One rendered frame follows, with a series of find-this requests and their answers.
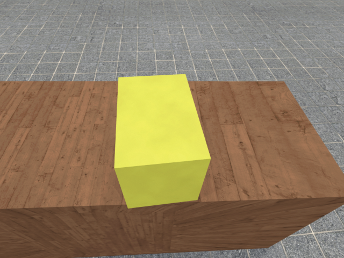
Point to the pedestal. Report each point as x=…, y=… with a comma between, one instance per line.
x=269, y=176

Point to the carton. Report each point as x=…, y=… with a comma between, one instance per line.
x=161, y=155

